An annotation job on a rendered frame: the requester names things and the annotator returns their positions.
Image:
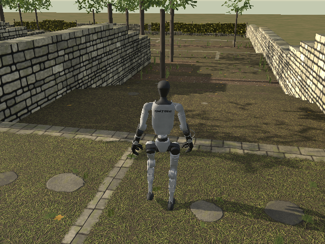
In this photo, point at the robot right upper arm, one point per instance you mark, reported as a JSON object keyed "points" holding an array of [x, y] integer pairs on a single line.
{"points": [[181, 116]]}

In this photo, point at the right robot shin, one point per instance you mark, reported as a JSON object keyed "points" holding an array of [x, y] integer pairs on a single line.
{"points": [[172, 186]]}

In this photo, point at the robot right hand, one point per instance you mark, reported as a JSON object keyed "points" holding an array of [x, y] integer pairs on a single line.
{"points": [[185, 145]]}

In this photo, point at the robot left hand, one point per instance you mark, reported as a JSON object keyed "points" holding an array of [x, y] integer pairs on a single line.
{"points": [[135, 147]]}

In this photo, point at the robot right forearm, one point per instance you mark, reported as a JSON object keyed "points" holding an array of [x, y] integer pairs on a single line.
{"points": [[187, 135]]}

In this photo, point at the robot left upper arm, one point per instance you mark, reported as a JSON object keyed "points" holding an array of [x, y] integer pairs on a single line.
{"points": [[144, 115]]}

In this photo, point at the robot right thigh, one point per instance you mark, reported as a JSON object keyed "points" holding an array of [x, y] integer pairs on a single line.
{"points": [[174, 157]]}

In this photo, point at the robot left forearm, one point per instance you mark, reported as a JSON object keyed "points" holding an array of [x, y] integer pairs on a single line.
{"points": [[138, 135]]}

